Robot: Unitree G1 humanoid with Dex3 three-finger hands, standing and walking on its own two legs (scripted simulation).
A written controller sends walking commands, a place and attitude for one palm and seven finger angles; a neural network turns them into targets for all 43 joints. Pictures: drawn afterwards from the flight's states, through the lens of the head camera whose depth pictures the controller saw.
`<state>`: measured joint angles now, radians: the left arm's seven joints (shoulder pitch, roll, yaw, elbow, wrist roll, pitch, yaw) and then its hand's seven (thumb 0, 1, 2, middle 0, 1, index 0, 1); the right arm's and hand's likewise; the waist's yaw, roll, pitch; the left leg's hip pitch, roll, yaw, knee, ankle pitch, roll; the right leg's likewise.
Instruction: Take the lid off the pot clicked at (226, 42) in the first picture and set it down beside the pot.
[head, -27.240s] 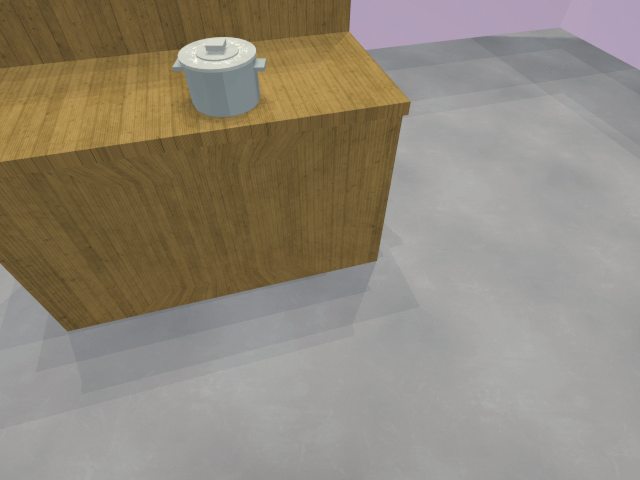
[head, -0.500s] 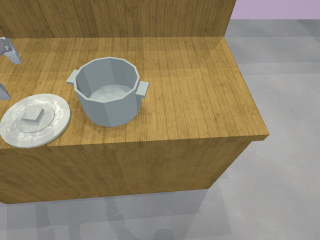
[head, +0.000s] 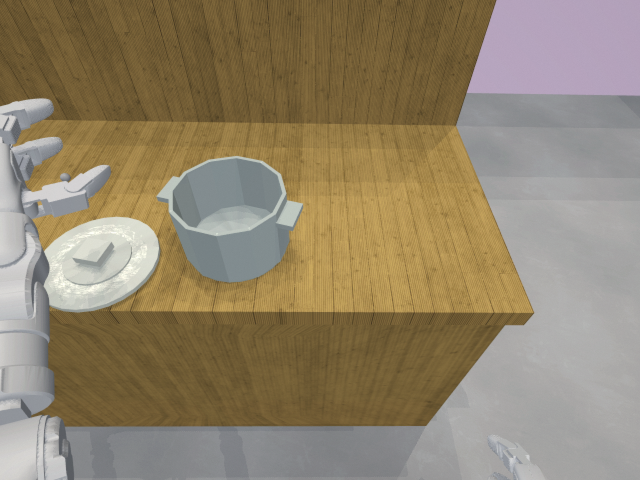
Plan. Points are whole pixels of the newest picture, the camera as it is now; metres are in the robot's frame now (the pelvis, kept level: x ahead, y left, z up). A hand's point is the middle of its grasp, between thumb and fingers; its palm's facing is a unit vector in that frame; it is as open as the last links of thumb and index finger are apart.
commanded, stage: draw the hand back to the body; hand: left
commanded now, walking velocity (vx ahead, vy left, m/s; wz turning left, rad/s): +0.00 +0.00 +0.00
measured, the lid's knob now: (93, 252) +0.44 +0.39 -0.02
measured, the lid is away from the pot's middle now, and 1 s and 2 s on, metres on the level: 0.23 0.23 0.23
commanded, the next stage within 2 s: step back with the hand held close in 1.34 s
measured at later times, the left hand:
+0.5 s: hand (56, 254) +0.29 +0.27 +0.18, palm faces +0.51 -0.83 -0.25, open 7.9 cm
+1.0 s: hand (36, 350) +0.20 +0.26 +0.16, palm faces +0.43 -0.85 -0.30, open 7.4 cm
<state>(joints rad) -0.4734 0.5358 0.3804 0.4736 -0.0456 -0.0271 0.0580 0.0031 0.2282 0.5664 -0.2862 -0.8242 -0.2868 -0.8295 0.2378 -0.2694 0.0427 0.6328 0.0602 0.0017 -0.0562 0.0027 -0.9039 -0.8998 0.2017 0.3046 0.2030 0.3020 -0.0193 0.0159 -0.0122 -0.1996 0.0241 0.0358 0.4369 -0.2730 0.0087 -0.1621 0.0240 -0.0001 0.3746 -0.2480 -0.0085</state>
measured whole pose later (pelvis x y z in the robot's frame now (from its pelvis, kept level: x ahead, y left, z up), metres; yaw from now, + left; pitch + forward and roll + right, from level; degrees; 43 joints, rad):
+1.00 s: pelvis -0.02 -0.01 +0.00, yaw +1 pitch -5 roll +0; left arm 0.28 0.34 0.32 -0.25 -0.10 -0.07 0.07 0.02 0.89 0.90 -0.21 -0.30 -0.21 -0.30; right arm 0.16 -0.22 0.03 0.67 0.01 -0.10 -0.07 0.01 -0.90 -0.90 0.20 0.30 0.20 0.30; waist 0.05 0.05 0.03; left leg -0.05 0.02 0.02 0.35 -0.21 0.00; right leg -0.01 0.02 -0.02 0.31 -0.21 -0.02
